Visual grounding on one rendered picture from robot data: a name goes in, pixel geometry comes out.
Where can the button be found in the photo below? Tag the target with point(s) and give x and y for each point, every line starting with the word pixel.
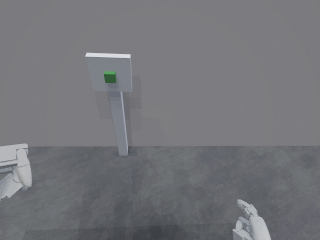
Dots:
pixel 110 76

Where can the robot left hand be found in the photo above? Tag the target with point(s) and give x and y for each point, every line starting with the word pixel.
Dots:
pixel 13 158

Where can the robot right hand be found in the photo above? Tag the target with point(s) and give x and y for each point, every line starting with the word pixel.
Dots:
pixel 254 229

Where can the panel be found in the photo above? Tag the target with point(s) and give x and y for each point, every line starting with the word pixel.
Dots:
pixel 97 64

